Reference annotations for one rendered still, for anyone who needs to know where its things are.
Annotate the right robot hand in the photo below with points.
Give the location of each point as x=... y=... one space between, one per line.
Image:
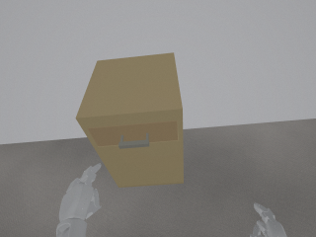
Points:
x=270 y=227

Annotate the cabinet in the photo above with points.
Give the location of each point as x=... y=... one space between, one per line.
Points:
x=133 y=90

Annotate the left robot forearm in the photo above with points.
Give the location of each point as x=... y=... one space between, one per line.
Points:
x=71 y=227

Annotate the left robot hand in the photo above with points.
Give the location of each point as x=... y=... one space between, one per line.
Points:
x=81 y=199

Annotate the handle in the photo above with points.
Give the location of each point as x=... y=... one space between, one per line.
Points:
x=134 y=143

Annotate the drawer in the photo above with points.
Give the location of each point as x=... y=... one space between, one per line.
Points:
x=157 y=132

